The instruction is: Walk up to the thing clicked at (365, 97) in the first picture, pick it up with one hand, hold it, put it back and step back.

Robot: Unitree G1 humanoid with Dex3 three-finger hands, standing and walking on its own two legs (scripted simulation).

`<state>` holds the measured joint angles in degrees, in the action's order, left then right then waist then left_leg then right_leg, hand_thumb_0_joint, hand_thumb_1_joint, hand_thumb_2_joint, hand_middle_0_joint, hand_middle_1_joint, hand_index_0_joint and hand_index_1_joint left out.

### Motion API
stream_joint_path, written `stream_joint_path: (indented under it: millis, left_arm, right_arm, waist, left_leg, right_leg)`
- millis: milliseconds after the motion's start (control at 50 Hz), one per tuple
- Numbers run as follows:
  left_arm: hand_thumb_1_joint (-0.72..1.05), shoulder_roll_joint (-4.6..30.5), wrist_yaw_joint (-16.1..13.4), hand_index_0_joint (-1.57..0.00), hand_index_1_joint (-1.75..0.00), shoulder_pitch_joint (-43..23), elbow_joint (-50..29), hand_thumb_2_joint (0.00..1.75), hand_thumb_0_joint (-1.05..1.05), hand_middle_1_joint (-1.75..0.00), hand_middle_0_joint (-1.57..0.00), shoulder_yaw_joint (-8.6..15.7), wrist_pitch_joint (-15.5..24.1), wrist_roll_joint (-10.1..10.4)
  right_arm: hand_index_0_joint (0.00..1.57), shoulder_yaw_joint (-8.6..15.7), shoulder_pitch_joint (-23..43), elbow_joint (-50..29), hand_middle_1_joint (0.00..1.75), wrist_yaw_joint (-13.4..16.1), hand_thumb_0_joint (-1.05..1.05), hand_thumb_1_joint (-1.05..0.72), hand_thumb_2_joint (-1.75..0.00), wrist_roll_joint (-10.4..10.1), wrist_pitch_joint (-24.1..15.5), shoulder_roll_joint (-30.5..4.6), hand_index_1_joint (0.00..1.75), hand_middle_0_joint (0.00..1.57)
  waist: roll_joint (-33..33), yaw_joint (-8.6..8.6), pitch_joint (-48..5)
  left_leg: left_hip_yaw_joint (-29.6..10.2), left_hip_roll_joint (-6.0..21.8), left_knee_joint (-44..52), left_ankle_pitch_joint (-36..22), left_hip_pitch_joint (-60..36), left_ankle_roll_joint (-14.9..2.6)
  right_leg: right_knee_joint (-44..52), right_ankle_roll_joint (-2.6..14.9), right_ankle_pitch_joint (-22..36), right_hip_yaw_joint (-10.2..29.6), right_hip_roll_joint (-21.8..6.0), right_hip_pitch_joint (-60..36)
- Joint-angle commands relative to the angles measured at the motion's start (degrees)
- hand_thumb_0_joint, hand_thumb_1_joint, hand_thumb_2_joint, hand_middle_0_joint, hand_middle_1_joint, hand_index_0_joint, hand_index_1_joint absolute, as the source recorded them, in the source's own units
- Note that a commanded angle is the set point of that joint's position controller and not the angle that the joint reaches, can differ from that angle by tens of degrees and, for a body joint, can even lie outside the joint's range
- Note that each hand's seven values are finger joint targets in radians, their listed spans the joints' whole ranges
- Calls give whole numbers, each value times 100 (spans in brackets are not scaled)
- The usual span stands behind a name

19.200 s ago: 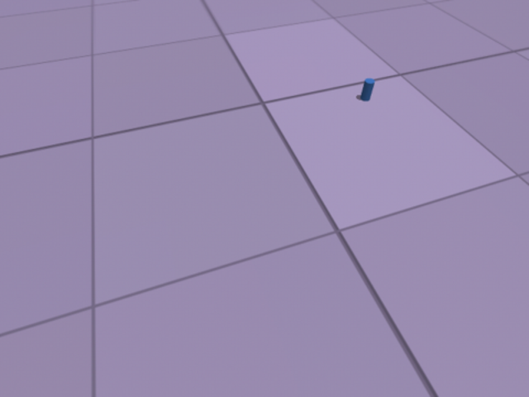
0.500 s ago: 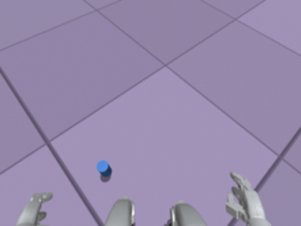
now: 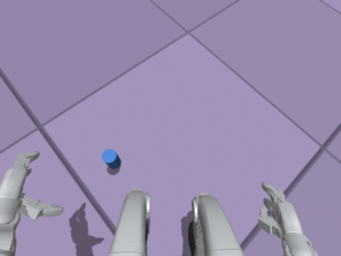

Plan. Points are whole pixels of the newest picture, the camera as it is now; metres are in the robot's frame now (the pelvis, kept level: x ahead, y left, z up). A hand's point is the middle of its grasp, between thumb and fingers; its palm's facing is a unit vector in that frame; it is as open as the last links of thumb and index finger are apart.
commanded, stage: go down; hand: left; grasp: from above
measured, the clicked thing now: (112, 159) +0.43 +0.26 -0.53
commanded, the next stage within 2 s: none
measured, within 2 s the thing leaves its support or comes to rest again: neither
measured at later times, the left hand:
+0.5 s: hand (39, 174) +0.30 +0.37 -0.16, palm faces +0.02 -0.85 -0.53, open 15.9 cm
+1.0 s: hand (39, 171) +0.31 +0.39 -0.19, palm faces +0.08 -0.89 -0.44, open 15.8 cm
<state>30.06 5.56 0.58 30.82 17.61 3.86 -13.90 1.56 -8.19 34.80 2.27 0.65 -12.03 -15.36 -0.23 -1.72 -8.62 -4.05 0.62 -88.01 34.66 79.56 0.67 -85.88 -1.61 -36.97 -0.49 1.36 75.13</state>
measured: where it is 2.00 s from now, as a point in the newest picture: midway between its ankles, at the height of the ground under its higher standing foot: (168, 253)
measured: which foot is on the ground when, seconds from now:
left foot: down 0.00-1.00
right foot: down 0.00-1.00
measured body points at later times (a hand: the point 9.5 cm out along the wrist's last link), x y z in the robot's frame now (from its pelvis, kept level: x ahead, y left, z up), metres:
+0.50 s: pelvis -0.04 -0.01 -0.10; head +0.15 +0.04 +0.31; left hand +0.29 +0.41 -0.13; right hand +0.13 -0.28 -0.21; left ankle +0.05 +0.12 -0.56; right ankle +0.03 -0.14 -0.56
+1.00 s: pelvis -0.05 -0.01 -0.15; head +0.15 +0.05 +0.25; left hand +0.30 +0.44 -0.17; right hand +0.11 -0.28 -0.27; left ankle +0.05 +0.12 -0.56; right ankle +0.03 -0.14 -0.56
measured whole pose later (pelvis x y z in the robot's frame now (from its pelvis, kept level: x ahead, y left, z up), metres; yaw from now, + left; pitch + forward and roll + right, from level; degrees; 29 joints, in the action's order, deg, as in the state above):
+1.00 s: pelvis -0.05 -0.01 -0.15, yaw -5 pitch +31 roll -7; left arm 46.9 24.6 -21.8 54.5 38.0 23.6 -4.1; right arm -3.6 -4.5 38.7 0.1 2.7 -5.0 -17.8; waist -1.8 -2.3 -6.6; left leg -8.0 1.2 -117.8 37.2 112.5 1.8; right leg -114.7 -1.6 -39.4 -3.3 3.7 107.3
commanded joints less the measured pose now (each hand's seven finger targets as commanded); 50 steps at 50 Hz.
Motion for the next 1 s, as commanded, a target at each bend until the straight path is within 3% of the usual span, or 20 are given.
stream_joint_path:
  millis: [0, 20, 40, 80, 120, 160, 200, 240, 340, 360, 440, 540, 620, 700, 800, 900, 980]
  left_arm:
    - [-61, 1718, -11, -3, -52, -132, -323, 53, 0, -51, -4, 906, 401, -32]
    - [-60, 1830, -22, -4, -48, -210, -351, 47, 0, -48, -5, 993, 421, -34]
    - [-58, 1915, -22, -5, -53, -245, -118, 52, 0, -53, -5, 1094, 461, -26]
    - [-53, 2032, 21, -4, -39, -479, -18, 40, 0, -39, -4, 1233, 622, 6]
    - [-44, 2081, 117, -1, -26, -794, 217, 29, 0, -26, 0, 1330, 857, 119]
    - [-39, 2205, 242, -1, -27, -1134, 430, 32, 0, -28, 0, 1452, 1098, 255]
    - [-39, 2498, 381, -1, -28, -1422, 467, 33, 0, -29, 0, 1592, 1354, 332]
    - [-35, 2675, 555, 0, -23, -1701, 563, 30, 0, -24, 0, 1607, 1538, 358]
    - [-28, 3158, 863, 0, -24, -2448, 437, 34, 0, -26, 0, 1811, 1876, 544]
    - [-26, 3338, 873, 0, -23, -2330, 585, 33, 0, -25, 0, 1991, 1888, 601]
    - [-23, 3424, 978, 0, -24, -2254, 842, 35, 0, -27, 0, 2133, 1895, 676]
    - [-20, 3340, 1148, 0, -21, -2261, 1165, 33, 0, -23, 0, 2137, 1864, 816]
    - [-22, 3528, 1315, 0, -19, -2476, 1189, 31, 0, -22, 0, 2202, 1977, 920]
    - [-23, 3688, 1491, 0, -18, -2663, 1328, 29, 0, -21, 0, 2355, 2182, 1022]
    - [-27, 3911, 1681, 0, -22, -2931, 1327, 32, 0, -24, 0, 2452, 2338, 1067]
    - [-28, 4076, 1784, 0, -22, -2948, 1372, 32, 0, -24, 0, 2633, 2309, 1192]
    - [-32, 4259, 1841, 0, -22, -2964, 1335, 31, 0, -24, 0, 2774, 2276, 1220]
  right_arm:
    - [20, 420, -332, -538, 30, -29, 0, -83, -88, -72, 2, -1071, 30, 20]
    - [20, 454, -356, -539, 30, -57, 0, -83, -88, -61, 76, -1101, 30, 20]
    - [20, 407, -316, -500, 30, -89, 0, -84, -88, -57, 127, -1081, 30, 20]
    - [20, 412, -277, -441, 30, -142, 0, -83, -88, -55, 215, -1094, 30, 20]
    - [20, 403, -224, -421, 30, -174, 0, -82, -88, -45, 266, -1083, 30, 20]
    - [20, 390, -246, -391, 30, -186, 0, -82, -88, -49, 309, -1084, 30, 20]
    - [20, 364, -226, -410, 30, -194, 0, -83, -88, -27, 338, -1084, 30, 20]
    - [20, 382, -260, -371, 30, -190, 0, -81, -88, -8, 360, -1167, 30, 20]
    - [20, 356, -322, -283, 30, -155, 0, -80, -88, 33, 402, -1319, 30, 20]
    - [20, 303, -290, -311, 30, -140, 0, -80, -88, 36, 420, -1306, 30, 20]
    - [20, 222, -280, -219, 30, -119, 0, -81, -88, 41, 495, -1351, 30, 20]
    - [20, 148, -224, -170, 30, -120, 0, -80, -88, 37, 570, -1375, 30, 20]
    - [20, 96, -204, -134, 30, -115, 0, -81, -88, 64, 575, -1353, 30, 20]
    - [20, 47, -243, -56, 30, -126, 0, -82, -88, 110, 553, -1371, 30, 20]
    - [20, 16, -240, -11, 30, -125, 0, -83, -89, 165, 551, -1485, 30, 20]
    - [20, -17, -205, -20, 30, -133, 0, -83, -89, 179, 576, -1524, 30, 20]
    - [20, -49, -246, 25, 30, -137, 0, -84, -89, 196, 593, -1539, 30, 20]
  waist:
    - [863, 223, -2734]
    - [696, 246, -2852]
    - [559, 266, -2721]
    - [620, 285, -2751]
    - [485, 195, -2621]
    - [262, 107, -2605]
    - [245, 159, -2689]
    - [529, 156, -2943]
    - [1149, 145, -3182]
    - [992, 219, -3163]
    - [1205, 308, -3167]
    - [1179, 222, -2928]
    - [1017, 186, -2775]
    - [999, 145, -3020]
    - [1343, 182, -3050]
    - [1247, 226, -3071]
    - [1302, 279, -3314]
  left_leg:
    - [-76, 76, 1076, -1733, -2165, -133]
    - [-1, 37, 891, -1839, -1992, -181]
    - [-1, 34, 797, -1807, -1737, -203]
    - [-5, 34, 568, -1854, -1495, -214]
    - [-3, 32, 344, -1651, -1166, -258]
    - [75, 7, 82, -1477, -741, -317]
    - [164, -26, -113, -1141, -403, -351]
    - [164, 5, -215, -1205, -621, -319]
    - [27, 89, -151, -333, -677, -213]
    - [37, 86, -178, -289, -575, -228]
    - [-58, 126, -213, -396, -550, -202]
    - [-210, 174, -365, -460, -350, -196]
    - [-105, 143, -646, -361, 90, -232]
    - [-55, 132, -1008, -639, 168, -246]
    - [-169, 174, -994, -417, 131, -189]
    - [-124, 176, -1153, -153, 371, -204]
    - [-118, 179, -1339, -413, 353, -201]
  right_leg:
    - [648, 363, 1410, -192, 78, -364]
    - [639, 351, 1528, -175, 82, -460]
    - [561, 348, 1520, -181, 88, -428]
    - [292, 355, 1516, -179, 100, -191]
    - [150, 337, 1416, -180, 110, 15]
    - [67, 312, 1406, -155, 112, 49]
    - [50, 290, 1207, -82, 110, 30]
    - [-105, 317, 1195, -99, 112, 304]
    - [-388, 354, 504, -192, 140, 914]
    - [-360, 336, 489, -195, 151, 807]
    - [-646, 368, 555, -299, 173, 1096]
    - [-956, 384, 602, -409, 176, 1493]
    - [-969, 383, 508, -371, 188, 1506]
    - [-1194, 380, 696, -362, 194, 1577]
    - [-1505, 415, 505, -439, 200, 1929]
    - [-1600, 386, 377, -470, 215, 1994]
    - [-1776, 391, 541, -496, 224, 1993]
